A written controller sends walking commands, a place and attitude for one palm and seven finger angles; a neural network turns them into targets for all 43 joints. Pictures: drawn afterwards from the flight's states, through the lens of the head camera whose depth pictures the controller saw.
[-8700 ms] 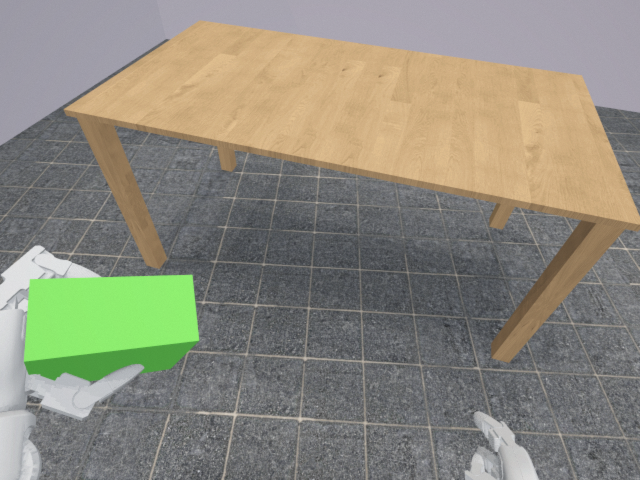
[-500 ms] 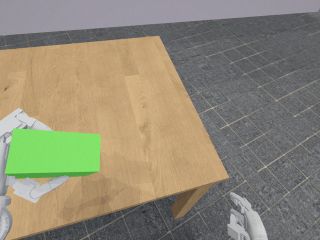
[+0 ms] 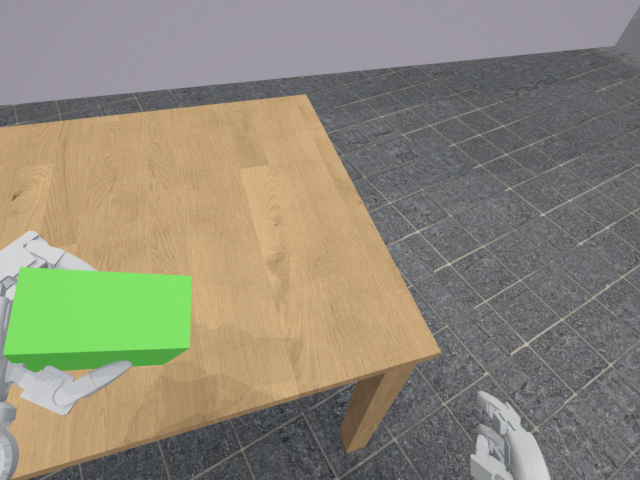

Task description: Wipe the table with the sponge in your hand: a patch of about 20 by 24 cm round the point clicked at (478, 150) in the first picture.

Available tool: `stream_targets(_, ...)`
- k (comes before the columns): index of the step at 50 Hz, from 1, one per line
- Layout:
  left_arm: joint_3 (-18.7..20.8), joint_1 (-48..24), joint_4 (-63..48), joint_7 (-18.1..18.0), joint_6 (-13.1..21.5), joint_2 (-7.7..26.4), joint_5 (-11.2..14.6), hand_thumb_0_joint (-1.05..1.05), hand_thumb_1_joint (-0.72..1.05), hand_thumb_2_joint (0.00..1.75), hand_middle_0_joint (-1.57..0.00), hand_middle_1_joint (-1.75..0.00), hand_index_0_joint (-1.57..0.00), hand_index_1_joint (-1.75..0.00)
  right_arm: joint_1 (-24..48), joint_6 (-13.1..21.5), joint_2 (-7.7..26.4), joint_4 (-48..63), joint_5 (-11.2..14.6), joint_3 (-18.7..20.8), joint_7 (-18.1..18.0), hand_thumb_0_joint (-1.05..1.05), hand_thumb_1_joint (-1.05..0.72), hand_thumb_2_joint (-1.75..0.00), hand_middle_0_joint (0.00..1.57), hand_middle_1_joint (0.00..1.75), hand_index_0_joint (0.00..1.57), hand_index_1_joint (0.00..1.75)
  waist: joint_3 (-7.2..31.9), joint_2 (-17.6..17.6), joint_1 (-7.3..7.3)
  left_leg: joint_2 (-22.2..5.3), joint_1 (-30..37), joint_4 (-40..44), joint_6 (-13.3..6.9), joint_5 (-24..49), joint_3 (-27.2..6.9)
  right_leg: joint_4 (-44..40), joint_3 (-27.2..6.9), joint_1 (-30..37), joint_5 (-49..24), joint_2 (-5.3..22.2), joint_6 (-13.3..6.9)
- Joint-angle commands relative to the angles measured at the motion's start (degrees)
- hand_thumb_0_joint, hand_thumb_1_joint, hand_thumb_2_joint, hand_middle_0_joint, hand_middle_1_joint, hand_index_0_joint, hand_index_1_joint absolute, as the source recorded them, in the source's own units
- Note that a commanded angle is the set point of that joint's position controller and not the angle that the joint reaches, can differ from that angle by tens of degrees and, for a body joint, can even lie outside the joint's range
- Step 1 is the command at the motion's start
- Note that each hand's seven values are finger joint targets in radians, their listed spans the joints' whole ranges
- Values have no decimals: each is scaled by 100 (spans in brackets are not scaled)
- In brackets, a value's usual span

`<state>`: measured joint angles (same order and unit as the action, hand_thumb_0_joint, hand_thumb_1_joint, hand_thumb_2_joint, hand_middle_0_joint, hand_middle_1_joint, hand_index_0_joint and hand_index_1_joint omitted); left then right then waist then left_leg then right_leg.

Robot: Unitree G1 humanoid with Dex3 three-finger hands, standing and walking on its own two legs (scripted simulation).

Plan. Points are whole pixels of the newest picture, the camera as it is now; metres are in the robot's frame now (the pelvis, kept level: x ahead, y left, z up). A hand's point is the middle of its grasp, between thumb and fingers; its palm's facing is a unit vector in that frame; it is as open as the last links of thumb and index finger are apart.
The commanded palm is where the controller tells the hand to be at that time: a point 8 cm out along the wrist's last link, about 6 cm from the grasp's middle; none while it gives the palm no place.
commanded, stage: look again from close up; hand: left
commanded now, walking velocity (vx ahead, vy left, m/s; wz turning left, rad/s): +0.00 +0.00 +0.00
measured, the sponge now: (130, 325) +0.23 +0.21 +0.13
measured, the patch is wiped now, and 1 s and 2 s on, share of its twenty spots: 0.00 0.00 0.00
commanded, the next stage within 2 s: shuffle to correct the standing spot in 0.10 s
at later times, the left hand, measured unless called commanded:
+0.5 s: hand (100, 296) +0.24 +0.23 +0.16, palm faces +0.30 -0.89 -0.34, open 10.5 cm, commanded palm +0.18 +0.26 +0.17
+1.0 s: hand (160, 306) +0.24 +0.18 +0.15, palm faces +0.26 -0.89 -0.39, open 10.5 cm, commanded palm +0.19 +0.22 +0.17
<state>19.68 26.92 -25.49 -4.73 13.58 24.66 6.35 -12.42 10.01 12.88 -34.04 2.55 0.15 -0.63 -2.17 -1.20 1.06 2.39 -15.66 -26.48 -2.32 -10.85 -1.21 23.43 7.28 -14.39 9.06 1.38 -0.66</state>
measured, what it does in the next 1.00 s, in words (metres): stands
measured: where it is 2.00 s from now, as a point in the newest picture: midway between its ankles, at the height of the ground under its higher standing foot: outside the picture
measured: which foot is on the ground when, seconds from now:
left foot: down 0.00-1.00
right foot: down 0.00-1.00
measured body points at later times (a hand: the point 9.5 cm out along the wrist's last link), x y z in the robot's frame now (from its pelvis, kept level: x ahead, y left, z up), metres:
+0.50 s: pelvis +0.01 -0.01 +0.00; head +0.03 +0.02 +0.45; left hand +0.22 +0.28 +0.18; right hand +0.19 -0.23 -0.07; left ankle +0.03 +0.09 -0.74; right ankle +0.04 -0.11 -0.74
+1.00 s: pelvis +0.02 -0.05 +0.00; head +0.03 -0.05 +0.45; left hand +0.22 +0.22 +0.17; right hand +0.16 -0.31 -0.08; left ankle +0.03 +0.09 -0.74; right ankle +0.04 -0.11 -0.74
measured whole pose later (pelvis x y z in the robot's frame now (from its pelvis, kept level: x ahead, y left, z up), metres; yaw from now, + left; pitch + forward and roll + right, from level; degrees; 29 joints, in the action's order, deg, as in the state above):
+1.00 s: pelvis +0.02 -0.05 +0.00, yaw -4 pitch +1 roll -1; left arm 18.6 30.4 -28.2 -5.9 7.4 22.8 7.3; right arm -12.9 6.6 14.4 -34.5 2.9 1.7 -2.9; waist -0.8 1.0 -0.1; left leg -2.6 -14.6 -27.4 0.5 -13.5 0.3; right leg 23.0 5.5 -14.0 10.1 -3.7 -4.1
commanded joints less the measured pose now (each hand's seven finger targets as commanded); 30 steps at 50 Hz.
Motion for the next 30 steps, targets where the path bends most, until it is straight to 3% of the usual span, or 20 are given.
stream_targets(1,658,-471,-1236,-145,364,853,117,0,10,130,-120,-160,-120,-160,498,348,714,889,10,251,-68,0,-90,-90,20,30,20,30,676,432,-9,-571,41,628,124,-440,-894,-557,-932,310,501,602,-65)
stream_targets(2,682,-509,-1233,-145,358,906,114,0,10,130,-120,-160,-120,-160,498,360,728,909,15,255,-71,0,-90,-90,20,30,20,30,661,308,-1,-559,38,625,125,-399,-909,-565,-940,303,452,597,-55)
stream_targets(5,726,-570,-1288,-158,334,994,103,0,10,130,-120,-160,-120,-160,567,364,770,881,15,266,-68,0,-90,-90,20,30,20,30,740,420,-19,-568,160,644,143,-264,-934,-515,-951,320,361,573,-58)
stream_targets(6,606,-541,-1268,-145,335,842,109,0,10,130,-120,-160,-120,-160,539,353,712,906,5,237,-72,0,-90,-90,20,30,20,30,697,379,-6,-594,103,693,138,-314,-930,-516,-896,354,382,571,-41)
stream_targets(9,645,-555,-1340,-148,303,878,108,0,10,130,-120,-160,-120,-160,525,347,724,910,-9,247,-84,0,-90,-90,20,30,20,30,776,277,9,-560,135,604,140,-73,-895,-498,-921,465,106,598,-47)
stream_targets(10,786,-578,-1332,-175,285,1045,107,0,10,130,-120,-160,-120,-160,597,337,760,891,-4,263,-80,0,-90,-90,20,30,20,30,796,446,-10,-561,185,640,152,-124,-902,-492,-954,443,136,570,-51)
stream_targets(11,619,-576,-1325,-151,291,809,124,0,10,130,-120,-160,-120,-160,540,330,685,899,-5,245,-79,0,-90,-90,20,30,20,30,784,369,1,-622,206,659,193,-48,-898,-437,-891,421,79,526,-43)
stream_targets(14,694,-741,-1463,-136,314,881,132,0,10,130,-120,-160,-120,-160,543,317,681,946,-10,275,-88,0,-90,-90,20,30,20,30,797,435,28,-817,260,746,289,191,-993,-214,-900,327,-112,379,-5)
stream_targets(15,808,-775,-1479,-152,306,1020,139,0,10,130,-120,-160,-120,-160,612,306,700,947,-15,282,-82,0,-90,-90,20,30,20,30,822,634,19,-901,310,854,329,105,-1062,-76,-925,244,0,297,12)
stream_targets(16,677,-775,-1473,-128,325,827,137,0,10,130,-120,-160,-120,-160,578,290,613,962,-28,276,-84,0,-90,-90,20,30,20,30,824,631,42,-1021,268,895,328,171,-1082,38,-855,252,-53,263,38)
stream_targets(20,767,-844,-1484,-92,279,930,133,0,10,130,-120,-160,-120,-160,641,240,613,1024,-52,313,-41,0,-90,-90,20,30,20,30,880,629,65,-1298,331,911,330,317,-1044,378,-952,71,2,174,79)
stream_targets(21,585,-873,-1474,-61,278,714,121,0,10,130,-120,-160,-120,-160,612,212,556,1034,-64,308,-30,0,-90,-90,20,30,20,30,848,689,65,-1393,273,928,312,292,-1021,453,-922,48,68,172,80)
stream_targets(22,610,-921,-1510,-51,270,772,97,0,10,130,-120,-160,-120,-160,617,198,582,1060,-74,322,-27,0,-90,-90,20,30,20,30,823,725,74,-1423,243,891,290,345,-970,457,-930,30,46,189,79)
stream_targets(25,738,-836,-1586,-53,178,877,101,0,10,130,-120,-160,-120,-160,641,152,585,1076,-78,342,-3,0,-90,-90,20,30,20,30,934,755,65,-1322,209,756,287,413,-811,377,-995,175,-195,215,45)
stream_targets(26,653,-785,-1611,-37,170,768,105,0,10,130,-120,-160,-120,-160,644,140,540,1103,-91,329,-5,0,-90,-90,20,30,20,30,935,734,74,-1321,161,689,268,406,-759,328,-979,217,-274,252,41)
stream_targets(29,773,-589,-1765,-43,123,861,146,0,10,130,-120,-160,-120,-160,609,110,537,1136,-84,344,-16,0,-90,-90,20,30,20,30,1012,477,53,-1092,201,339,213,220,-537,4,-1222,237,-611,404,-48)
stream_targets(30,934,-452,-1808,-82,91,1043,170,0,10,130,-120,-160,-120,-160,604,102,560,1128,-71,347,-19,0,-90,-90,20,30,20,30,1057,473,28,-1028,228,311,236,126,-527,-12,-1230,230,-584,423,-84)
